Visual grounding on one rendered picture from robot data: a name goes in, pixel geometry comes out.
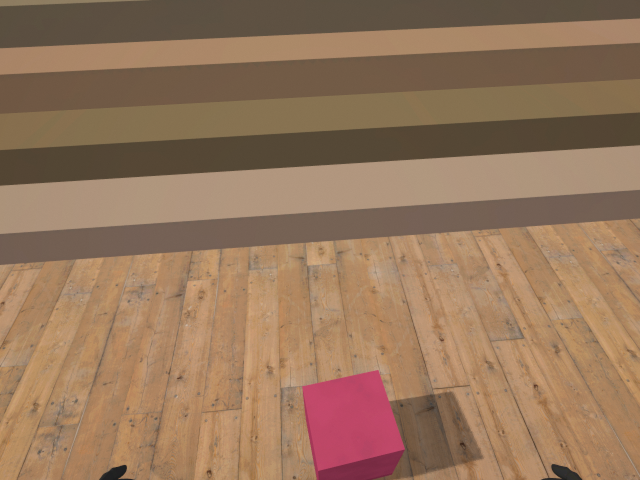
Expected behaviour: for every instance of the carton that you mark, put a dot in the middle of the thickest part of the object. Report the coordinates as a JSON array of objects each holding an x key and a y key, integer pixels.
[{"x": 352, "y": 430}]

